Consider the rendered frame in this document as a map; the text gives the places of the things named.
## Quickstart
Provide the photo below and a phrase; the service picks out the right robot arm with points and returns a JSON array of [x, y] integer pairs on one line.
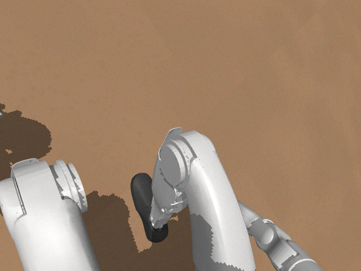
[[285, 254]]

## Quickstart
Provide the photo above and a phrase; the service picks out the right robot hand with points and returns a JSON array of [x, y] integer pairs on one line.
[[249, 215]]

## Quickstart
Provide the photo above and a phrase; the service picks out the right robot foot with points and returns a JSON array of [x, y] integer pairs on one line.
[[141, 191]]

